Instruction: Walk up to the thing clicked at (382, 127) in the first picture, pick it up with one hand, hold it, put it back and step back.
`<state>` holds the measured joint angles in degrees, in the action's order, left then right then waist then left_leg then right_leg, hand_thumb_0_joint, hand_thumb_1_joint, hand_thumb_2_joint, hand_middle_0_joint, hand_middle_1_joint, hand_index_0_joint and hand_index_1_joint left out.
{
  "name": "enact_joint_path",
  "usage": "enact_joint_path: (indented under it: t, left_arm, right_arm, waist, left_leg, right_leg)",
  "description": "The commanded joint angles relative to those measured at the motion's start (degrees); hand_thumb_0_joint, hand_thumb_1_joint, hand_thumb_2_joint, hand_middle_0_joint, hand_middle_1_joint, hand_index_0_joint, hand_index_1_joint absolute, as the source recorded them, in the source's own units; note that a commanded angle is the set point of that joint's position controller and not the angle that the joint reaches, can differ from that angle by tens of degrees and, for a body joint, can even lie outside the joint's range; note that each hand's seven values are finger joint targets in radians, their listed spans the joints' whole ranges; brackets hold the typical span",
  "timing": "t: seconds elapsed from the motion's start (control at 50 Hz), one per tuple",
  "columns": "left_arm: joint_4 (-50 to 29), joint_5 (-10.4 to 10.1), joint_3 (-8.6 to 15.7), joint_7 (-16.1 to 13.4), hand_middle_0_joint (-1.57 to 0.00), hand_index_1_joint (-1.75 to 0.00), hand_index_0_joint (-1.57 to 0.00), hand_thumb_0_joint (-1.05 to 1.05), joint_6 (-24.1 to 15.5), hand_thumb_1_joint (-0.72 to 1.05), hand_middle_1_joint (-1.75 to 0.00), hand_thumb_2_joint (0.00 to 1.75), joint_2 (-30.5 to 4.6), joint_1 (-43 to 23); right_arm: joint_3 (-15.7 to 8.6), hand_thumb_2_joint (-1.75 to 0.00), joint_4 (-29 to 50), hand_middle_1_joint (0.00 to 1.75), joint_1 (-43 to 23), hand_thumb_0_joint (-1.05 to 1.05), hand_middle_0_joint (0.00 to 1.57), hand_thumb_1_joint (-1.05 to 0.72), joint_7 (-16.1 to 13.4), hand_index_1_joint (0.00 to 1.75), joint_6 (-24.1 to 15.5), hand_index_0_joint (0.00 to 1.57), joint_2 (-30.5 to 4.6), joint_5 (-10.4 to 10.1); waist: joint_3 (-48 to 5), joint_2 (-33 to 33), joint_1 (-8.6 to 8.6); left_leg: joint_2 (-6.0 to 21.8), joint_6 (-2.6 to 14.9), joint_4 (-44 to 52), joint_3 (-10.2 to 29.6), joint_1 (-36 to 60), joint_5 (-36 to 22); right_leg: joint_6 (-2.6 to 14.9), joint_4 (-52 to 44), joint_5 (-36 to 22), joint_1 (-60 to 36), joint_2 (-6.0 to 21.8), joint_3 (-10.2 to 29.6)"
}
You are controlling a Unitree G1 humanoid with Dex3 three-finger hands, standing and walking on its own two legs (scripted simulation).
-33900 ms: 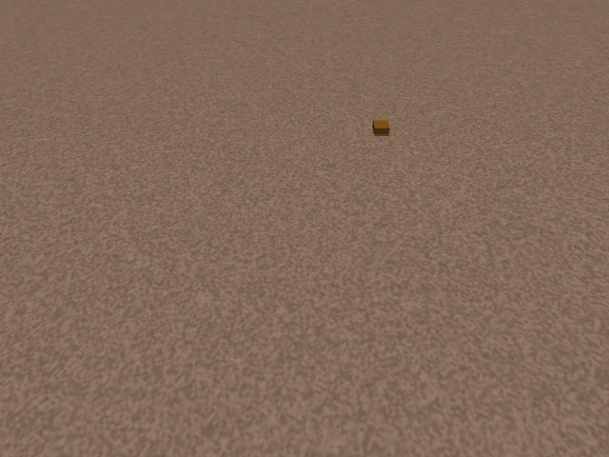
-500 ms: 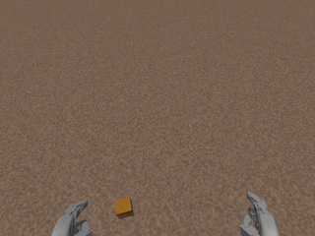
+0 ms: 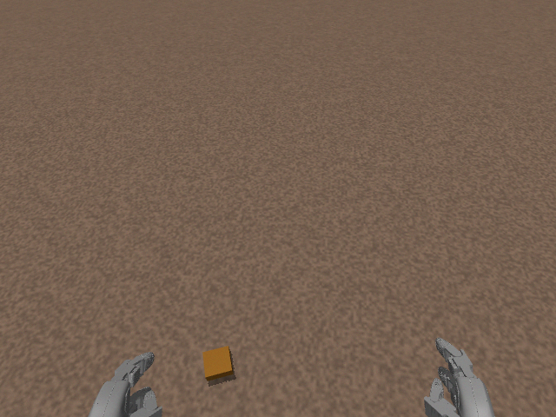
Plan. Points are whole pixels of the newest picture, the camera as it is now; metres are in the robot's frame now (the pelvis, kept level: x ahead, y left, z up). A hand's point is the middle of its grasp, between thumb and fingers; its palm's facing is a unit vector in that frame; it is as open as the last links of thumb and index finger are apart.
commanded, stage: home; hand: left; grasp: from above
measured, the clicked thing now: (218, 363) +0.44 +0.22 -0.69
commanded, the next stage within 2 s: stand in 0.30 s
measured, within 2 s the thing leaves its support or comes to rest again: neither
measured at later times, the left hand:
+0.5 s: hand out of the picture +0.17 +0.20 -0.07, palm faces +0.02 -0.95 -0.30, open 7.4 cm
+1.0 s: hand out of the picture +0.04 +0.24 -0.10, palm faces +0.05 -0.95 -0.32, open 7.4 cm
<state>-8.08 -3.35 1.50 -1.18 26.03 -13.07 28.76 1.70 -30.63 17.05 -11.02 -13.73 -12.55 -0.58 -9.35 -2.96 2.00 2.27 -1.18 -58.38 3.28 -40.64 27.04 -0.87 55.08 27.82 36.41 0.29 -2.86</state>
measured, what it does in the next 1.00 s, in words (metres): rises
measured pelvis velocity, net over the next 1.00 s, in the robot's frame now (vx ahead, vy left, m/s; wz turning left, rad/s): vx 0.00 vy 0.01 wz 0.01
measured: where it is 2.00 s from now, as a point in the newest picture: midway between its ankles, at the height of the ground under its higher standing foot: outside the picture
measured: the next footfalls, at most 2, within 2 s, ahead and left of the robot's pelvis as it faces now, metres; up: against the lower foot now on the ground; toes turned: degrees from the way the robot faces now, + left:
none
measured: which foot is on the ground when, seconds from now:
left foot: down 0.00-1.00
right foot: down 0.00-1.00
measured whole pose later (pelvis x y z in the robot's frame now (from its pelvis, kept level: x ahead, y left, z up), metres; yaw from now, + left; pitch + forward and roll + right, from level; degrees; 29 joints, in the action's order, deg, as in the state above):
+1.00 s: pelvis +0.00 +0.01 +0.06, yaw +1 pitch -4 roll +0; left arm 57.5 1.8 1.8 -1.8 0.9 -15.8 12.9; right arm -1.6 -58.9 9.5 -1.3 -0.1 -15.9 1.6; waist 3.4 -0.8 -1.6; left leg -0.1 0.2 -30.8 1.2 -12.5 14.8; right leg -2.0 29.3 16.3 9.4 2.6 -1.6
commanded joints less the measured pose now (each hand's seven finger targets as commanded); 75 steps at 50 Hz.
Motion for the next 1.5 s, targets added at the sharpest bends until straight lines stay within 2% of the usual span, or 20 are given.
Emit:
enact_joint_path:
  t: [0.0,0.16,0.26,0.32,0.34,0.36,0.38,0.4,0.42,0.44,0.48,0.5,0.54,0.6,0.66,0.74,0.9,0.94,1.28,1.48]
  left_arm:
    - [-11.2,0.3,3.7,-0.3,-0.2,-0.3,-0.2,0.0,-2.9,0.9,-0.3,0.9,-6.0,-2.0]
    - [-11.1,0.3,3.8,-0.5,-0.2,-0.3,-0.2,0.0,-2.6,0.9,-0.3,0.9,-6.3,-1.7]
    - [-11.4,0.2,4.0,-0.6,-0.2,-0.3,-0.2,0.0,-2.4,0.9,-0.3,0.9,-6.2,-0.8]
    - [-11.5,0.4,4.1,-0.6,-0.2,-0.3,-0.2,0.0,-2.7,0.9,-0.3,0.9,-6.8,-1.5]
    - [-9.5,0.4,2.5,-0.3,-0.2,-0.3,-0.2,0.0,-2.5,0.9,-0.3,0.9,-5.1,-1.0]
    - [-12.1,0.2,4.3,-0.7,-0.2,-0.3,-0.2,0.0,-2.7,0.9,-0.3,0.9,-6.9,-2.3]
    - [8.1,6.9,3.6,-2.6,-0.2,-0.3,-0.2,0.0,-15.0,0.9,-0.3,0.9,-11.1,-18.3]
    - [19.0,7.4,4.8,-2.1,-0.2,-0.3,-0.2,0.0,-18.8,0.9,-0.3,0.9,-12.5,-13.8]
    - [22.0,7.7,4.7,-1.9,-0.2,-0.3,-0.2,0.0,-20.8,0.9,-0.3,0.9,-13.2,-13.1]
    - [23.3,7.6,4.2,-1.5,-0.2,-0.3,-0.2,0.0,-21.9,0.9,-0.3,0.9,-12.7,-13.9]
    - [27.6,7.2,3.5,-0.9,-0.2,-0.3,-0.2,0.0,-23.5,0.9,-0.3,0.9,-12.5,-15.6]
    - [29.7,6.9,3.7,-0.8,-0.2,-0.3,-0.2,0.0,-23.6,0.9,-0.3,0.9,-12.2,-15.2]
    - [34.4,6.4,4.0,-0.9,-0.2,-0.3,-0.2,0.0,-24.1,0.9,-0.3,0.9,-11.8,-16.0]
    - [40.4,6.4,3.9,-1.0,-0.2,-0.3,-0.2,0.0,-25.3,0.9,-0.3,0.9,-12.1,-18.3]
    - [45.4,6.1,3.8,-1.1,-0.2,-0.3,-0.2,0.0,-26.1,0.9,-0.3,0.9,-11.7,-18.2]
    - [51.5,5.7,3.7,-1.2,-0.2,-0.3,-0.2,0.0,-26.8,0.9,-0.3,0.9,-12.2,-17.8]
    - [60.6,5.2,3.0,-1.4,-0.2,-0.3,-0.2,0.0,-26.8,0.9,-0.3,0.9,-13.1,-17.3]
    - [62.3,5.2,2.9,-1.4,-0.2,-0.3,-0.2,0.0,-26.8,0.9,-0.3,0.9,-13.5,-17.5]
    - [69.2,5.1,2.4,-0.8,-0.2,-0.3,-0.2,0.0,-26.9,0.9,-0.3,0.9,-15.3,-20.6]
    - [70.4,4.7,2.3,-0.7,-0.2,-0.3,-0.2,0.0,-27.3,0.9,-0.3,0.9,-15.8,-21.8]
  right_arm:
    - [-2.9,-0.9,8.8,0.3,-3.9,0.0,0.2,-0.9,-0.4,0.3,-3.5,0.2,-7.0,0.3]
    - [-3.0,-0.9,9.6,0.3,-4.7,0.0,0.2,-0.9,-0.6,0.3,-3.5,0.2,-7.3,0.3]
    - [-3.2,-0.9,9.7,0.3,-4.0,0.0,0.2,-0.9,-0.6,0.3,-3.4,0.2,-7.3,0.2]
    - [-3.0,-0.9,9.3,0.3,-4.1,0.0,0.2,-0.9,-0.5,0.3,-3.4,0.2,-7.3,0.2]
    - [-2.7,-0.9,8.9,0.3,-4.2,0.0,0.2,-0.9,-0.5,0.3,-3.2,0.2,-6.8,0.1]
    - [-3.1,-0.9,9.8,0.3,-4.6,0.0,0.2,-0.9,-0.6,0.3,-3.3,0.2,-7.4,0.1]
    - [-5.4,-0.9,-4.6,0.3,-8.1,0.0,0.2,-0.9,2.8,0.3,3.3,0.2,-13.1,6.7]
    - [-6.4,-0.9,-5.4,0.3,-8.5,0.0,0.2,-0.9,4.8,0.3,5.6,0.2,-13.8,7.0]
    - [-6.0,-0.9,-5.2,0.3,-8.3,0.0,0.2,-0.9,6.1,0.3,6.7,0.2,-13.4,6.9]
    - [-6.0,-0.9,-5.3,0.3,-7.0,0.0,0.2,-0.9,6.9,0.3,7.4,0.2,-13.5,7.1]
    - [-5.5,-0.9,-7.7,0.3,-6.8,0.0,0.2,-0.9,9.0,0.3,7.8,0.2,-12.3,4.7]
    - [-6.0,-0.9,-8.5,0.3,-7.9,0.0,0.2,-0.9,9.6,0.3,8.1,0.2,-12.7,4.1]
    - [-6.3,-0.9,-9.6,0.3,-9.1,0.0,0.2,-0.9,10.1,0.3,8.6,0.2,-12.7,3.4]
    - [-6.5,-0.9,-12.4,0.3,-9.1,0.0,0.2,-0.9,10.4,0.3,9.6,0.2,-12.9,3.4]
    - [-6.6,-0.9,-14.8,0.3,-9.2,0.0,0.2,-0.9,10.1,0.3,10.2,0.2,-13.6,3.7]
    - [-6.5,-0.9,-18.0,0.3,-9.2,0.0,0.2,-0.9,9.7,0.3,10.9,0.2,-13.9,3.2]
    - [-6.0,-0.9,-23.8,0.3,-9.7,0.0,0.2,-0.9,9.1,0.3,12.0,0.2,-14.9,2.4]
    - [-5.8,-0.9,-25.0,0.3,-9.4,0.0,0.2,-0.9,9.1,0.3,12.0,0.2,-14.8,2.2]
    - [-5.6,-0.9,-30.0,0.3,-11.8,0.0,0.2,-0.9,9.6,0.3,12.9,0.2,-15.9,2.0]
    - [-4.9,-0.9,-31.3,0.3,-11.9,0.0,0.2,-0.9,9.8,0.3,12.7,0.2,-16.1,1.9]
  waist:
    - [-3.1,-0.3,0.3]
    - [-2.6,0.9,0.15]
    - [-5.1,1.1,0.54]
    - [-3.3,0.0,0.22]
    - [-2.7,0.8,0.49]
    - [-3.5,0.8,0.01]
    - [10.9,4.9,-3.56]
    - [6.2,8.5,-3.54]
    - [4.7,10.2,-2.69]
    - [6.1,6.7,-1.79]
    - [3.0,1.2,-3.2]
    - [3.4,2.7,-4.16]
    - [3.6,3.8,-4.29]
    - [3.8,3.6,-3.43]
    - [5.0,1.2,-3.67]
    - [6.1,2.0,-3.44]
    - [9.4,1.5,-3.21]
    - [9.4,2.2,-2.85]
    - [13.3,1.3,-2.63]
    - [11.6,2.3,-2.5]
  left_leg:
    - [-1.8,1.85,10.0,-1.1,6.6,-7.9]
    - [-1.9,1.95,10.2,-1.1,5.5,-6.3]
    - [-1.9,2.0,8.7,-1.5,6.9,-11.0]
    - [-1.8,1.89,9.5,-1.3,6.4,-9.5]
    - [-1.7,1.9,9.9,-0.9,6.0,-8.5]
    - [-1.9,1.99,9.7,-1.2,5.9,-8.1]
    - [-0.8,4.41,13.6,1.2,5.4,-15.6]
    - [-0.9,5.44,13.7,-0.3,9.1,-15.2]
    - [-1.3,5.32,13.5,-0.7,11.5,-15.1]
    - [-1.6,4.91,14.9,-0.1,11.8,-15.3]
    - [-0.8,5.22,18.1,1.2,16.3,-15.5]
    - [-0.6,5.17,18.6,1.0,18.0,-15.6]
    - [-0.3,4.81,19.7,1.6,19.3,-14.4]
    - [0.0,4.84,21.6,2.0,20.9,-13.9]
    - [1.5,5.11,25.5,4.0,22.7,-16.1]
    - [1.9,4.78,27.4,4.2,25.2,-20.3]
    - [2.8,3.8,34.2,4.5,29.5,-19.4]
    - [2.9,3.54,35.1,4.3,31.2,-21.5]
    - [3.3,2.59,42.4,4.7,29.1,-10.8]
    - [3.5,2.56,41.5,3.7,31.7,-16.7]
  right_leg:
    - [0.74,-10.0,-7.9,0.1,-1.5,-0.8]
    - [0.72,-10.3,-6.3,0.2,-1.6,-1.0]
    - [0.54,-9.9,-11.0,-1.0,-1.5,-0.7]
    - [0.82,-9.6,-9.3,-0.3,-1.6,-0.7]
    - [0.77,-9.8,-8.3,0.4,-1.7,-1.0]
    - [0.77,-10.2,-7.9,-0.2,-1.6,-0.8]
    - [2.68,-13.4,-6.6,-11.0,3.7,3.5]
    - [4.54,-15.2,-5.9,-12.1,4.7,7.8]
    - [5.66,-16.3,-5.8,-11.3,5.6,10.5]
    - [5.33,-16.4,-6.9,-10.0,4.3,9.4]
    - [3.6,-13.9,-10.7,-14.9,4.2,6.4]
    - [3.34,-14.9,-10.6,-14.0,4.3,6.8]
    - [2.77,-17.3,-9.3,-14.1,4.2,6.3]
    - [2.4,-19.7,-10.5,-16.3,4.8,6.3]
    - [1.85,-20.2,-13.0,-18.2,3.9,4.9]
    - [2.06,-24.0,-17.6,-21.8,4.7,5.1]
    - [1.64,-31.0,-18.3,-25.6,5.2,4.9]
    - [1.57,-32.1,-19.2,-26.2,5.5,4.9]
    - [1.05,-38.7,-13.7,-29.0,6.0,5.2]
    - [1.16,-39.8,-16.6,-29.8,6.7,5.8]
